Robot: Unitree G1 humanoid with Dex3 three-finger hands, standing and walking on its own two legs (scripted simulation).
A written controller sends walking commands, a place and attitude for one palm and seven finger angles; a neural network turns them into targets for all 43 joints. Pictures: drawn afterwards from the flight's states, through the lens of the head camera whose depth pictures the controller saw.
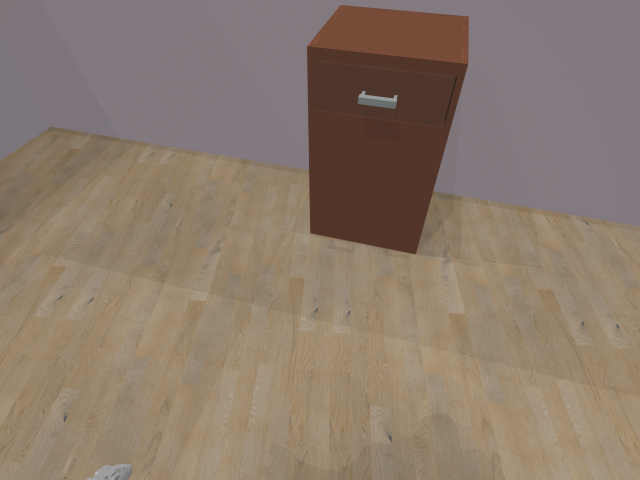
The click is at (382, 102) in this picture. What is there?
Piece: drawer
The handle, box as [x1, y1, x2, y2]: [358, 91, 397, 108]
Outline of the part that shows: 358,96 358,103 394,108 397,95 394,95 393,98 386,98 365,95 365,91 362,91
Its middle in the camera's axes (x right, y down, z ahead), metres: +0.18 -0.44 +1.21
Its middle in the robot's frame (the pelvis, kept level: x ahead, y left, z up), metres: +1.20 -0.12 -0.08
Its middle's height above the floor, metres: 0.69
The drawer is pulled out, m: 0.00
